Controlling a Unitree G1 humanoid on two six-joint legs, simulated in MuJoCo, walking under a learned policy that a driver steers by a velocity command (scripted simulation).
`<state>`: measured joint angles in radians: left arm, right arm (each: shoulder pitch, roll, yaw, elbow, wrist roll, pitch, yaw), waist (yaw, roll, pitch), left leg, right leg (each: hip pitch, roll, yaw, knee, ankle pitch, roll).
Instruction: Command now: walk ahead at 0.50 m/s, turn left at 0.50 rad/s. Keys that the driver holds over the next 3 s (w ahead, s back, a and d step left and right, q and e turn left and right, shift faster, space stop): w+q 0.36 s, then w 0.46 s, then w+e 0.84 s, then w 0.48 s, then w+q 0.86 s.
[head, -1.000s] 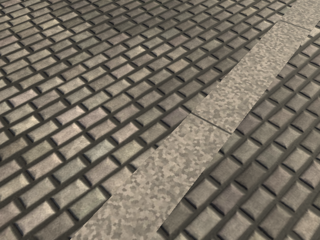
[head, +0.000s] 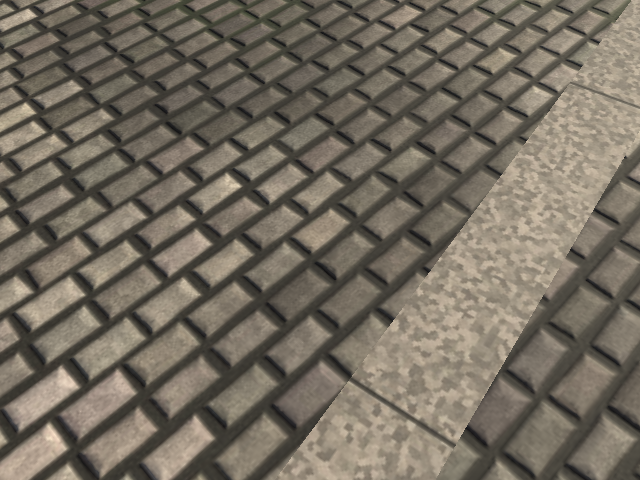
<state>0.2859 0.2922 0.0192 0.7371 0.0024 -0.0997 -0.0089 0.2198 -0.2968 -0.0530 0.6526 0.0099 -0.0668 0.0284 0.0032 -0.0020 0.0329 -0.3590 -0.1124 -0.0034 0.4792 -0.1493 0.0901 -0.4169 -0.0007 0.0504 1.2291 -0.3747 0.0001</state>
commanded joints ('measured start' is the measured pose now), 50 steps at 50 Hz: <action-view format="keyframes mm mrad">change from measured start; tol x32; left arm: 1 -20 127 35 -112 12 -19 1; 50 29 70 50 33 -30 54 10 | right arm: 1 14 -122 -35 -68 -8 -4 -16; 50 -8 -74 -31 28 -28 -49 -8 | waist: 1 20 19 -54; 14 18 125 -83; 17 53 -348 -338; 36 77 -85 28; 42 -115 263 -423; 50 17 77 -15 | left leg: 1 198 288 -391 -248 223 244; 13 135 228 -404 -72 -30 74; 19 -451 125 -143 839 -282 -88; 37 -182 151 5 58 54 -39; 40 315 135 12 7 87 38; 42 776 523 -700 -136 -116 254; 50 186 361 -109 -354 127 133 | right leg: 1 -237 -88 46 -95 23 37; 14 161 -10 29 -753 311 2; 17 727 -444 788 -910 -173 -251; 22 307 -244 288 -1001 130 -177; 39 406 -224 -29 -814 774 -126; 42 -263 29 -5 -12 -192 -5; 50 -232 -132 64 -124 175 20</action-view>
